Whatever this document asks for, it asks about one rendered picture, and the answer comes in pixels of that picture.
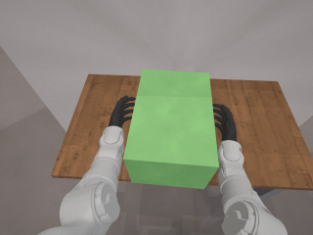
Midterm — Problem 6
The carton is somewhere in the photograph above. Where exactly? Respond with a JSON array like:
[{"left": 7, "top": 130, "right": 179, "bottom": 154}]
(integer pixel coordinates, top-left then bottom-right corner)
[{"left": 123, "top": 70, "right": 219, "bottom": 190}]

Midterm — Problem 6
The robot right upper arm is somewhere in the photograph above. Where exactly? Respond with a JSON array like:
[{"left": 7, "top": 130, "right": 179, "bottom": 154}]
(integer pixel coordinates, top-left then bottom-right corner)
[{"left": 221, "top": 201, "right": 288, "bottom": 235}]

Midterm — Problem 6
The left robot hand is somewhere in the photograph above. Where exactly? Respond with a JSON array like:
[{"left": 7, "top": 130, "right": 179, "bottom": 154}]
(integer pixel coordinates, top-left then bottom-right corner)
[{"left": 109, "top": 95, "right": 136, "bottom": 128}]

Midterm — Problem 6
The left robot forearm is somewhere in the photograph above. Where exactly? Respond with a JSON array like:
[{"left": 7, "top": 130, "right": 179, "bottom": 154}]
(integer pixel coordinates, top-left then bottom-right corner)
[{"left": 60, "top": 125, "right": 124, "bottom": 220}]

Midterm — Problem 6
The table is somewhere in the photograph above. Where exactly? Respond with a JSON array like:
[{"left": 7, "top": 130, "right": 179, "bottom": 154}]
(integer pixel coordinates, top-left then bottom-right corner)
[{"left": 51, "top": 73, "right": 313, "bottom": 201}]

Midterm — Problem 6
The right robot forearm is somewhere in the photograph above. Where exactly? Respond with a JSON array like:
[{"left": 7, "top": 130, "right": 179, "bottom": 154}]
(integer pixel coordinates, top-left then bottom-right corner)
[{"left": 217, "top": 140, "right": 274, "bottom": 216}]

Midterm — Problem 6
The robot left upper arm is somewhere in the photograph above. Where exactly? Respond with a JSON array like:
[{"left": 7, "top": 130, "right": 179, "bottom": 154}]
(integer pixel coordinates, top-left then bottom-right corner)
[{"left": 38, "top": 182, "right": 120, "bottom": 235}]

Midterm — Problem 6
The right robot hand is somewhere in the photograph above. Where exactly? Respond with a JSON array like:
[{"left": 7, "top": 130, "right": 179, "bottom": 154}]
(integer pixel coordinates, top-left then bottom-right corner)
[{"left": 212, "top": 104, "right": 238, "bottom": 142}]

